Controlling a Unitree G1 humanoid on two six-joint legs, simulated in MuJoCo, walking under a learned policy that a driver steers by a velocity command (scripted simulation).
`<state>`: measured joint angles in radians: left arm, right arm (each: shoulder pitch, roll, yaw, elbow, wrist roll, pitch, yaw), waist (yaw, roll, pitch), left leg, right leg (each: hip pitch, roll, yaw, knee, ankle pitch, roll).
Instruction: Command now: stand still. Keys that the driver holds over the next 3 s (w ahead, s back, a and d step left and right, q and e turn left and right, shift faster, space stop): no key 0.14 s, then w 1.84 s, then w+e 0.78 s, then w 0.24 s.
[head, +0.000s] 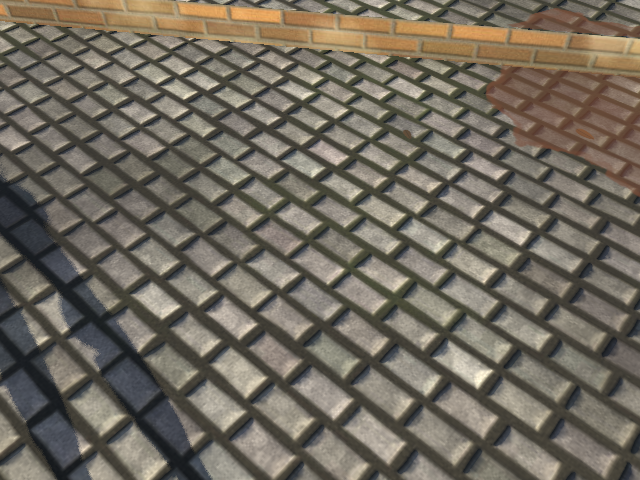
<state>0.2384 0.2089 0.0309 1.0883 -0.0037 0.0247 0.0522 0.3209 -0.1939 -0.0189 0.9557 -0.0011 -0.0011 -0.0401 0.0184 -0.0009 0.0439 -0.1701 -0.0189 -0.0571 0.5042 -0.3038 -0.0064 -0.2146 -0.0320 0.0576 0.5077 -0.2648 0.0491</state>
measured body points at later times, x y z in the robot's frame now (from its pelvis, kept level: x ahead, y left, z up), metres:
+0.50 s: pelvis +0.07 -0.03 +0.00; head +0.08 -0.05 +0.45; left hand +0.00 +0.20 -0.14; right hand +0.11 -0.29 -0.15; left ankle +0.01 +0.10 -0.66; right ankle +0.01 -0.14 -0.74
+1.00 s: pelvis +0.31 +0.01 +0.00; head +0.32 +0.01 +0.45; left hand +0.43 +0.27 -0.12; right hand +0.31 -0.24 -0.14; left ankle +0.27 +0.10 -0.74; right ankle +0.37 -0.15 -0.66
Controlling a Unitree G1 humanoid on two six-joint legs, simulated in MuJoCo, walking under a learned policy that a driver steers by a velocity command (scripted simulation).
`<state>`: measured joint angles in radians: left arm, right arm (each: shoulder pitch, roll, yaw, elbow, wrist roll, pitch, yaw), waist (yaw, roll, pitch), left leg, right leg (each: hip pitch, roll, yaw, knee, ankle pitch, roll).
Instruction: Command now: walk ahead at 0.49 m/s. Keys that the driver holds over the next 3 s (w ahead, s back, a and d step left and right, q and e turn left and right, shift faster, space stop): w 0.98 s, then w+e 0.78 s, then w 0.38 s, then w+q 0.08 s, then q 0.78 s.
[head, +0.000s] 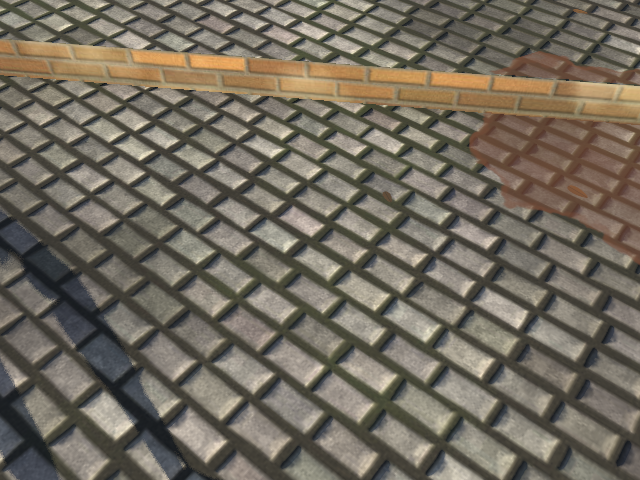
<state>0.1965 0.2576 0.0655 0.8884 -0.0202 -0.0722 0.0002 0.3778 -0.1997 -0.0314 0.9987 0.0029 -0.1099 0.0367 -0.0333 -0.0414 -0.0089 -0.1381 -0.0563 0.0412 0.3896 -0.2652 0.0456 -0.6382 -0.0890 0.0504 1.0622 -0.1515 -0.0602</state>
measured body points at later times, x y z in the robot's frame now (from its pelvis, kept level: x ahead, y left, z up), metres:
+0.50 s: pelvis +0.31 -0.11 -0.18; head +0.34 -0.12 +0.27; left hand +0.35 +0.13 -0.32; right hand +0.36 -0.36 -0.33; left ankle +0.29 +0.06 -0.76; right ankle +0.32 -0.19 -0.91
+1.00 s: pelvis +0.60 -0.06 -0.17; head +0.62 -0.05 +0.28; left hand +0.68 +0.21 -0.31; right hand +0.69 -0.32 -0.29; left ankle +0.63 +0.01 -0.91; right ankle +0.59 -0.22 -0.83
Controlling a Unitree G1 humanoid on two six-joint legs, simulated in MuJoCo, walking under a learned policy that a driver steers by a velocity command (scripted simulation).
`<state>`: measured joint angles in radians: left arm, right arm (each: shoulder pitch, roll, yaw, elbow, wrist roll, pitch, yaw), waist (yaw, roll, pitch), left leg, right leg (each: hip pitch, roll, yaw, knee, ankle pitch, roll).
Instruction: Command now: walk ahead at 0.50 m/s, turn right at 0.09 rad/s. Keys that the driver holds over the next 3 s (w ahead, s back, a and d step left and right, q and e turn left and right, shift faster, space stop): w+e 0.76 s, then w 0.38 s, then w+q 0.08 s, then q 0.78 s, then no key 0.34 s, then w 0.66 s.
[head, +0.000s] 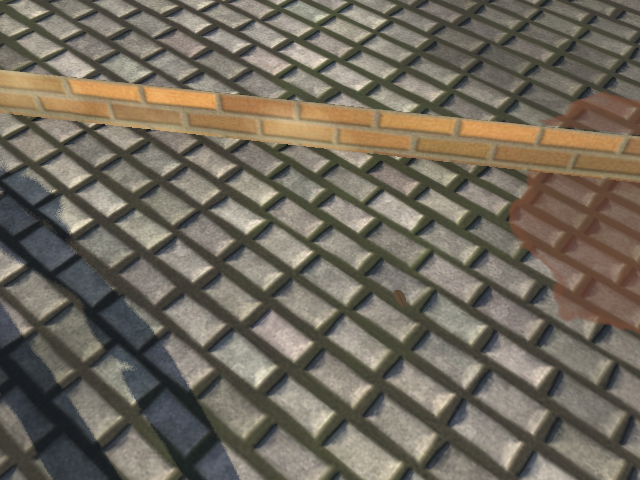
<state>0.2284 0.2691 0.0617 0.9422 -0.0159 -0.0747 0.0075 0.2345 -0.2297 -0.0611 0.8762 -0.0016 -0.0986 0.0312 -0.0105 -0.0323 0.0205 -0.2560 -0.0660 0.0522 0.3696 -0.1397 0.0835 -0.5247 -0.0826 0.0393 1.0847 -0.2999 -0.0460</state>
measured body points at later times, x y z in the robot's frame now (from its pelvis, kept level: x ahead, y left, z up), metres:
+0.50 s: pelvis +0.27 -0.09 -0.01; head +0.31 -0.11 +0.44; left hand +0.47 +0.14 -0.12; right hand +0.29 -0.37 -0.14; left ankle +0.18 +0.08 -0.64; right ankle +0.32 -0.17 -0.74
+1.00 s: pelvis +0.57 -0.13 -0.01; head +0.59 -0.14 +0.44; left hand +0.74 +0.09 -0.14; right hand +0.59 -0.44 -0.11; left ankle +0.66 -0.07 -0.74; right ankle +0.41 -0.20 -0.66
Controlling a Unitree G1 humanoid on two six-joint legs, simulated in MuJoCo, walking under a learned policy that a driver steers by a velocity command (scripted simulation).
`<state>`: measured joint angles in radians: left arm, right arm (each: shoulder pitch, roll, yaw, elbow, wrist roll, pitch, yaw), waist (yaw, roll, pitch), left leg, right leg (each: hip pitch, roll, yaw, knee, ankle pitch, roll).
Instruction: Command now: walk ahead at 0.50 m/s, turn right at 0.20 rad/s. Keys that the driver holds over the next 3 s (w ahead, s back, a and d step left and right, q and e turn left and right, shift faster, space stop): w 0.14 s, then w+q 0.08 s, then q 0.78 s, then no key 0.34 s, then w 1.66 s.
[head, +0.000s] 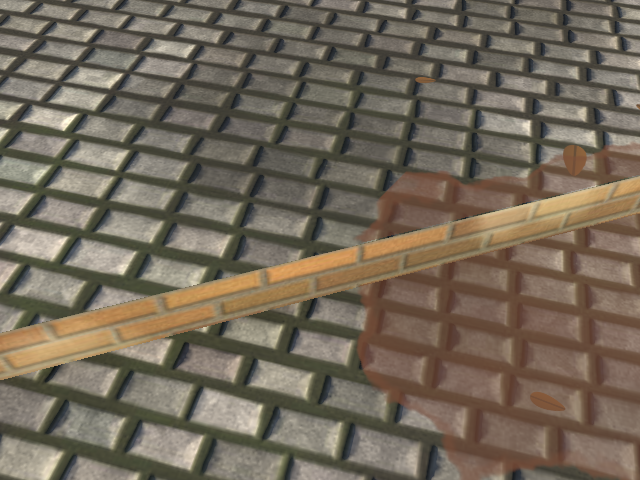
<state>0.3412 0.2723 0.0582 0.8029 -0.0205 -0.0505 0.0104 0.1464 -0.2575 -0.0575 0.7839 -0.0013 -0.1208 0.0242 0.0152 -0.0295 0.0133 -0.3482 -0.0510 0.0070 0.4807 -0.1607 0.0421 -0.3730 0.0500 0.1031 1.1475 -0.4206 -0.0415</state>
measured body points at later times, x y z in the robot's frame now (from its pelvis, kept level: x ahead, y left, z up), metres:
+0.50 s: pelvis +0.22 -0.05 +0.00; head +0.27 -0.05 +0.45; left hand +0.41 +0.22 -0.08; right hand +0.30 -0.33 -0.13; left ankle +0.14 +0.09 -0.65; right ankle +0.32 -0.15 -0.73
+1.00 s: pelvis +0.26 +0.00 +0.01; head +0.29 +0.05 +0.46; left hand +0.29 +0.33 -0.11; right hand +0.52 -0.20 -0.06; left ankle +0.26 +0.10 -0.73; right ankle +0.34 -0.14 -0.65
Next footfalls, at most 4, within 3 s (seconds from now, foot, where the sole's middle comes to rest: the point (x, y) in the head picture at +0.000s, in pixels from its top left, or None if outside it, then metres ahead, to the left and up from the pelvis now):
0.36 right None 0.36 -0.15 -0.77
0.78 left None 0.30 0.11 -0.77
1.24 right None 0.39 -0.11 -0.77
2.00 right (309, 395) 0.67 0.05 -0.77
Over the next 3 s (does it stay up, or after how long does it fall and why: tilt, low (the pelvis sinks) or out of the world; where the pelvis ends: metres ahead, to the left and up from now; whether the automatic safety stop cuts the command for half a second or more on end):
stays up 0.89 0.27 0.06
